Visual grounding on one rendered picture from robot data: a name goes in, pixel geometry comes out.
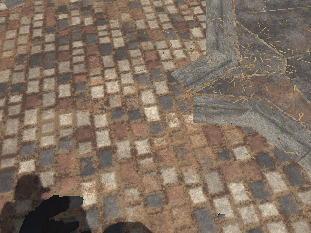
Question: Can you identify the left robot hand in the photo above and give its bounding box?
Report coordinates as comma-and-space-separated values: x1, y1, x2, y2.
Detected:
18, 194, 91, 233

